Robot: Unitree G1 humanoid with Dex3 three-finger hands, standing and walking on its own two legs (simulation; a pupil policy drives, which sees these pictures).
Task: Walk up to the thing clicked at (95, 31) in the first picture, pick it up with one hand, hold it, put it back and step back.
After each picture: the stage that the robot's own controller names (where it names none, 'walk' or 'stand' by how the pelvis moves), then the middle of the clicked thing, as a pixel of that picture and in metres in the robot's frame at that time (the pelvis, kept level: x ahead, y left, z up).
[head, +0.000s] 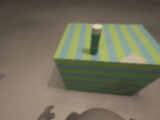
stand; (95, 41) +0.59 +0.01 +0.12
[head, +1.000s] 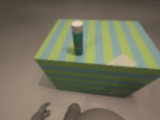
rise first; (78, 40) +0.51 +0.14 +0.15
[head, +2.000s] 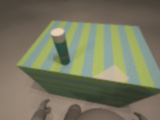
stand; (62, 49) +0.41 +0.22 +0.15
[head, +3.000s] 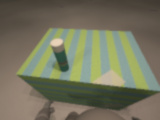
stand; (61, 57) +0.38 +0.22 +0.12
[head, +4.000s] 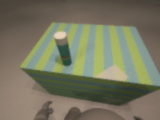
stand; (64, 51) +0.42 +0.21 +0.13
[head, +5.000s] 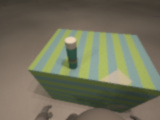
stand; (72, 55) +0.42 +0.17 +0.12
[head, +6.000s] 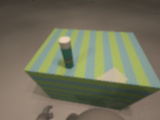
stand; (67, 54) +0.42 +0.19 +0.12
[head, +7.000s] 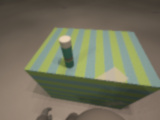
stand; (67, 54) +0.42 +0.19 +0.12
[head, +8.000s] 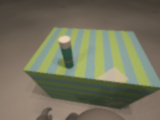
rise first; (67, 54) +0.42 +0.19 +0.12
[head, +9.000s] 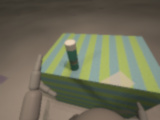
rise first; (72, 56) +0.42 +0.19 +0.12
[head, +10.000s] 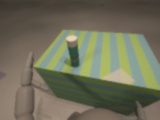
go down; (73, 53) +0.44 +0.17 +0.13
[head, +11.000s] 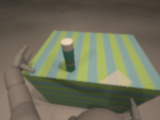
go down; (69, 57) +0.40 +0.17 +0.13
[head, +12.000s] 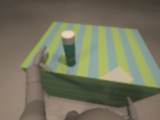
close in; (69, 51) +0.42 +0.17 +0.14
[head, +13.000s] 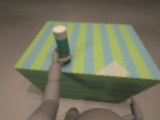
close; (63, 47) +0.44 +0.19 +0.16
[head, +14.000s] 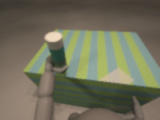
lift; (58, 56) +0.32 +0.20 +0.22
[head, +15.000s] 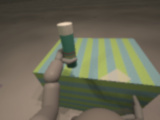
lift; (68, 47) +0.35 +0.15 +0.28
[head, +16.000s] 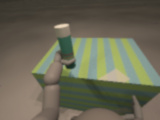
hold; (66, 49) +0.34 +0.16 +0.27
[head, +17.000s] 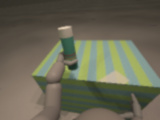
hold; (69, 50) +0.35 +0.15 +0.27
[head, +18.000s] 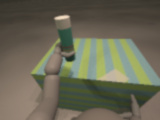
crouch; (67, 41) +0.37 +0.16 +0.31
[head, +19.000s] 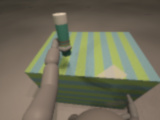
lower; (63, 37) +0.46 +0.18 +0.26
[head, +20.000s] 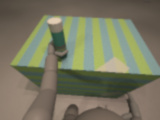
lower; (59, 41) +0.46 +0.21 +0.17
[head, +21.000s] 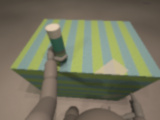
lower; (58, 46) +0.43 +0.21 +0.17
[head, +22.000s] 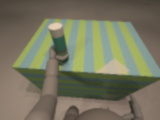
lower; (60, 45) +0.44 +0.20 +0.17
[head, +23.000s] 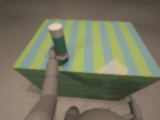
lower; (60, 46) +0.44 +0.20 +0.17
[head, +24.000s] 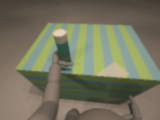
open; (63, 50) +0.42 +0.19 +0.16
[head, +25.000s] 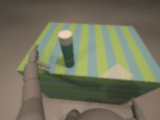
sink last; (67, 52) +0.41 +0.16 +0.16
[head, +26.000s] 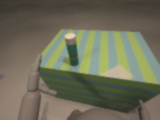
stand; (72, 51) +0.44 +0.18 +0.15
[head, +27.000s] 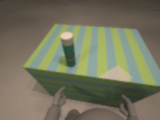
stand; (69, 52) +0.41 +0.18 +0.14
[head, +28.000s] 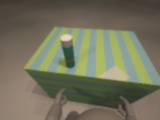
stand; (68, 53) +0.42 +0.18 +0.13
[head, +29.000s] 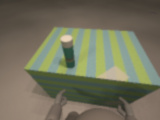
stand; (69, 53) +0.42 +0.18 +0.13
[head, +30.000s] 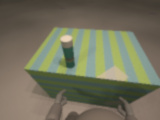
stand; (68, 54) +0.42 +0.19 +0.12
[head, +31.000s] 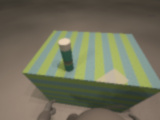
walk; (67, 57) +0.40 +0.19 +0.13
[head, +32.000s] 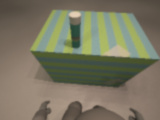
walk; (75, 32) +0.56 +0.16 +0.14
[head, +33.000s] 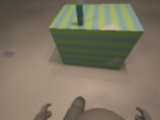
walk; (79, 13) +0.93 +0.22 +0.14
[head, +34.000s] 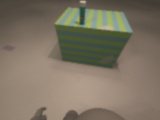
walk; (82, 13) +1.11 +0.17 +0.13
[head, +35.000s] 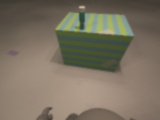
stand; (82, 18) +1.07 +0.18 +0.12
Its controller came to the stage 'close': yes
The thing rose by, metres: 0.21
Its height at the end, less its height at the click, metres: +0.00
